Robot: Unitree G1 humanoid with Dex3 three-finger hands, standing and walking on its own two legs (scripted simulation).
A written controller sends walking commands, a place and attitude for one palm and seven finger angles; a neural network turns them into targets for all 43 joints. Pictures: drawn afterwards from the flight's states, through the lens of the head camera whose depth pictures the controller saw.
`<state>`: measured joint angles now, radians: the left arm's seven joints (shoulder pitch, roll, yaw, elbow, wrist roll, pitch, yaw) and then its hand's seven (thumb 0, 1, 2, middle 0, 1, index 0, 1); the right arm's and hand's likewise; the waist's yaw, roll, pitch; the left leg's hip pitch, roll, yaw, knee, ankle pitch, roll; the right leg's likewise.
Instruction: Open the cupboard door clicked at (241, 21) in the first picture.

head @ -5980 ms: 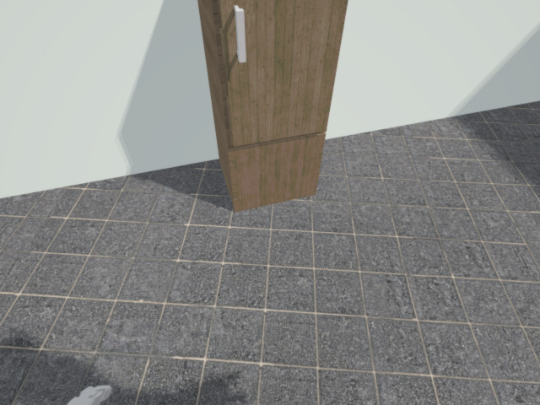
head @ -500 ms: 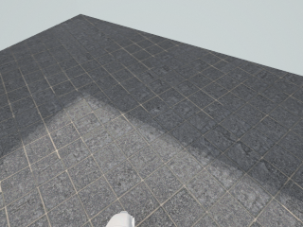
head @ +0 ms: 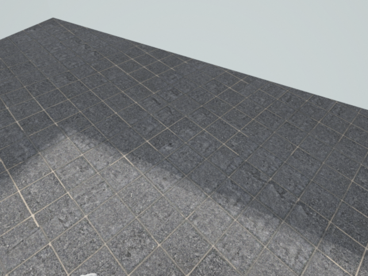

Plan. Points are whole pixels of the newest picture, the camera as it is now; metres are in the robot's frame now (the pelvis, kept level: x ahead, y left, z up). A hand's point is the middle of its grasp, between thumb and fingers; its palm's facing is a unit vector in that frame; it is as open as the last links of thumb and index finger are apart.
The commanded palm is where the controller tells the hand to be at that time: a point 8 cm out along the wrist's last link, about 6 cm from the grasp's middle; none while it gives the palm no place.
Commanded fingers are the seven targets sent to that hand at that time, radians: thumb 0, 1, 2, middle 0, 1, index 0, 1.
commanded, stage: turn to face it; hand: left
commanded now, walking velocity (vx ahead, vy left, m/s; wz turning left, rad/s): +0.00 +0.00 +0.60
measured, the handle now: out of the picture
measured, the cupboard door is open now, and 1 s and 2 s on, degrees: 0 0 0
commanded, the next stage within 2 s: none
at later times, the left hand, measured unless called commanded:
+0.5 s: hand out of the picture +0.01 +0.14 -0.15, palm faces +0.34 -0.89 -0.29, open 7.3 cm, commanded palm none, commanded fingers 0.00 0.90 0.90 -0.20 -0.30 -0.20 -0.30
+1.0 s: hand out of the picture -0.15 +0.19 -0.18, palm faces +0.63 -0.74 -0.23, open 7.4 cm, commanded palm none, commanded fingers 0.00 0.90 0.90 -0.20 -0.30 -0.20 -0.30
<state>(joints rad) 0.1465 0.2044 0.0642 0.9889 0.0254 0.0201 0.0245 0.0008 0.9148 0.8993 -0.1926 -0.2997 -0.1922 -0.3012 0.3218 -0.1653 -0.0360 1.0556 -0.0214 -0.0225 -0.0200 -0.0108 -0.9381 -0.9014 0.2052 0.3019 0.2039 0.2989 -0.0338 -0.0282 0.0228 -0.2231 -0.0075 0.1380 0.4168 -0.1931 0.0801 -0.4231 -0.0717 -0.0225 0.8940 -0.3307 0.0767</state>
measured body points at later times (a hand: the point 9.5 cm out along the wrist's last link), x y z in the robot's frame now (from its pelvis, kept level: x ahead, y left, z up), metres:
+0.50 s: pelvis -0.01 -0.07 +0.00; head +0.02 -0.09 +0.45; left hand -0.01 +0.19 -0.13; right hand +0.10 -0.31 -0.17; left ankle -0.07 +0.09 -0.65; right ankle +0.00 -0.13 -0.74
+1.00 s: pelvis -0.07 -0.02 +0.00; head -0.06 +0.02 +0.45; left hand -0.18 +0.23 -0.16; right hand +0.18 -0.15 -0.12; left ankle -0.10 +0.06 -0.74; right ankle +0.02 -0.17 -0.65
